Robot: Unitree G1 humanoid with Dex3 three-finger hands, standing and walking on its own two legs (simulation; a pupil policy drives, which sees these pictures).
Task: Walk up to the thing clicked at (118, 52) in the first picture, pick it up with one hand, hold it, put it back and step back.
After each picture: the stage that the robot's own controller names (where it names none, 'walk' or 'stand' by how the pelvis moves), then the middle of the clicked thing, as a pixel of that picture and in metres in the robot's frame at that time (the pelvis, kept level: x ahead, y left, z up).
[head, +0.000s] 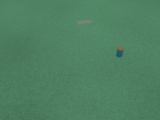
stand; (119, 51) +1.21 -0.35 -0.72
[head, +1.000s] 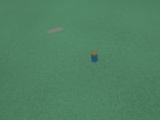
walk; (94, 56) +1.12 +0.02 -0.69
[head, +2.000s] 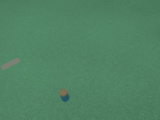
walk; (64, 95) +0.65 +0.24 -0.71
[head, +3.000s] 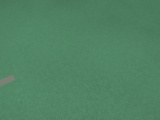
walk; out of the picture +0.41 +0.19 -0.70
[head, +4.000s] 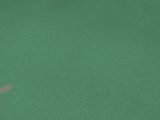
stand; out of the picture +0.33 +0.20 -0.72
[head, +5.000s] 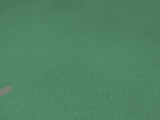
stand; out of the picture +0.32 +0.20 -0.72
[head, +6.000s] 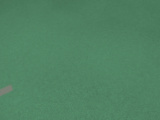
stand; out of the picture +0.32 +0.21 -0.72
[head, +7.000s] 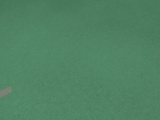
stand; out of the picture +0.31 +0.21 -0.73
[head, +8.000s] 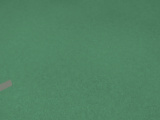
go down; out of the picture +0.32 +0.21 -0.72
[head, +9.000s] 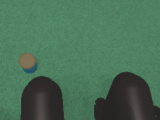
go down; (28, 63) +0.42 +0.21 -0.30
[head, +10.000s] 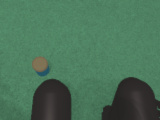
approach; (41, 67) +0.42 +0.19 -0.30
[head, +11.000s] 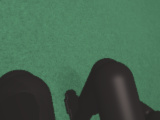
close in; out of the picture +0.42 +0.22 -0.22
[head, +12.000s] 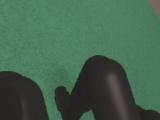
close; out of the picture +0.41 +0.24 -0.22
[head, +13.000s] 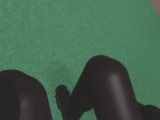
lift; out of the picture +0.39 +0.23 -0.23
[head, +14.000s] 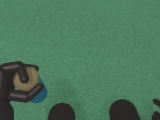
lift; (32, 86) +0.32 +0.18 -0.02
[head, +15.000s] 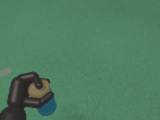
hold; (43, 98) +0.30 +0.16 -0.02
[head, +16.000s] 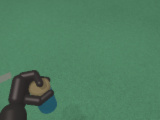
hold; (44, 96) +0.31 +0.16 -0.02
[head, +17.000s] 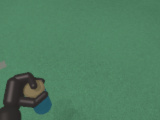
crouch; (38, 97) +0.31 +0.18 -0.05
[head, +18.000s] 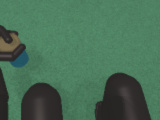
lower; (14, 51) +0.45 +0.20 -0.10
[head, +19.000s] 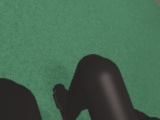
lower; out of the picture +0.43 +0.25 -0.23
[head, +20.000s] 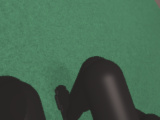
lower; out of the picture +0.42 +0.25 -0.23
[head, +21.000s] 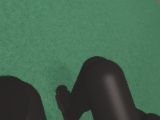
lower; out of the picture +0.42 +0.25 -0.23
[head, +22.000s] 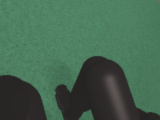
lower; out of the picture +0.41 +0.25 -0.23
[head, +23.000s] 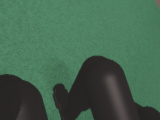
open; out of the picture +0.40 +0.23 -0.24
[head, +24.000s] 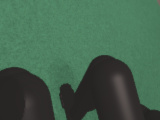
stand; out of the picture +0.40 +0.23 -0.23
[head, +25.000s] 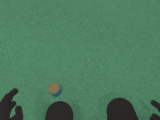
walk; (54, 89) +0.39 +0.17 -0.48
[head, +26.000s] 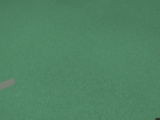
stand; out of the picture +0.34 +0.17 -0.66
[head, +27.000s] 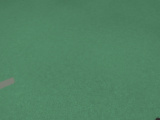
stand; out of the picture +0.35 +0.18 -0.66
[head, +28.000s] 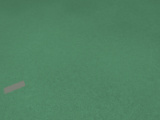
stand; out of the picture +0.36 +0.16 -0.71
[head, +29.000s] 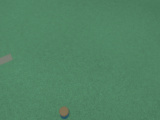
walk; (64, 113) +0.38 +0.12 -0.71
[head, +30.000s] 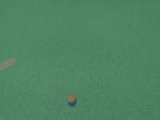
walk; (71, 100) +0.50 +0.14 -0.69
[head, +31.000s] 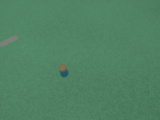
walk; (63, 71) +0.76 +0.24 -0.69
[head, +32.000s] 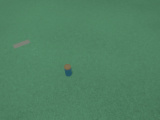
stand; (68, 70) +0.96 +0.21 -0.70
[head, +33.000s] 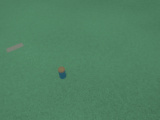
stand; (62, 72) +0.95 +0.24 -0.73
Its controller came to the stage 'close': yes
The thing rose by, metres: 0.71
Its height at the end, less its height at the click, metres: +0.00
